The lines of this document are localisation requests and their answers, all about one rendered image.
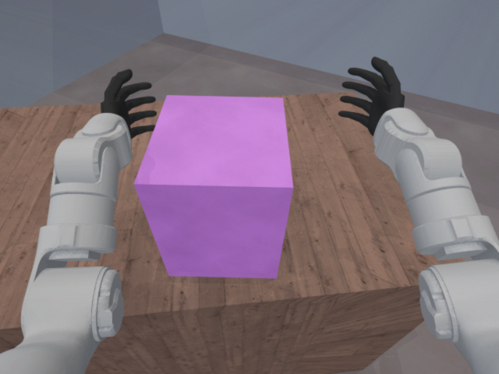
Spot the robot left forearm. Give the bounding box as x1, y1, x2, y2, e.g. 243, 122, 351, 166
21, 113, 133, 336

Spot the robot left upper arm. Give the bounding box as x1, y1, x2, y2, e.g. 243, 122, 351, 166
0, 266, 124, 374

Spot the carton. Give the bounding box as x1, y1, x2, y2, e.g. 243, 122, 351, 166
134, 95, 293, 278

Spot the robot right hand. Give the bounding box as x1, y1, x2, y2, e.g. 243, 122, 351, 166
338, 57, 405, 136

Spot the robot left hand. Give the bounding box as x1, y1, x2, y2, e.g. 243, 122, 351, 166
101, 69, 157, 139

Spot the robot right forearm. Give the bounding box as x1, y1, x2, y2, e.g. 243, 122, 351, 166
373, 108, 499, 261

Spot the robot right upper arm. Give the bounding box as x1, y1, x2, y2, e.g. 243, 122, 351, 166
419, 259, 499, 374

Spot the pedestal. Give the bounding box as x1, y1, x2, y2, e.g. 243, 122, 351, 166
0, 92, 465, 374

